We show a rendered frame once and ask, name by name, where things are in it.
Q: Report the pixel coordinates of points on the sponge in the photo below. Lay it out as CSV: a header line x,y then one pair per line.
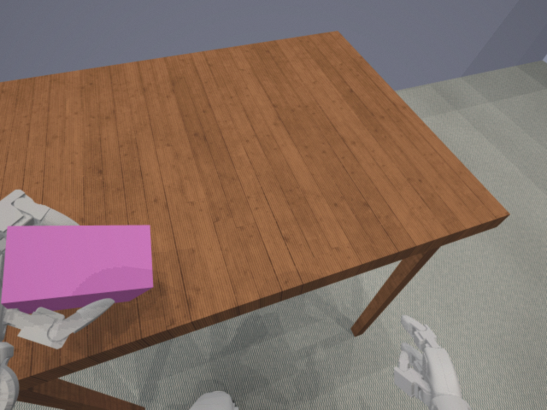
x,y
70,266

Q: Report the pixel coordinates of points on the table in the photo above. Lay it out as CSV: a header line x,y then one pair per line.
x,y
264,171

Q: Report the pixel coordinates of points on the left robot forearm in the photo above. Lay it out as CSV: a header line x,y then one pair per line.
x,y
9,384

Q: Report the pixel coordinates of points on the left robot thigh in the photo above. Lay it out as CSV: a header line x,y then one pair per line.
x,y
214,401

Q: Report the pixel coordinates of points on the robot left hand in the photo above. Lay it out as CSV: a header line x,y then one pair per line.
x,y
43,326

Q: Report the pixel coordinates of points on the robot right hand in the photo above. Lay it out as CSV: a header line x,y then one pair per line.
x,y
433,373

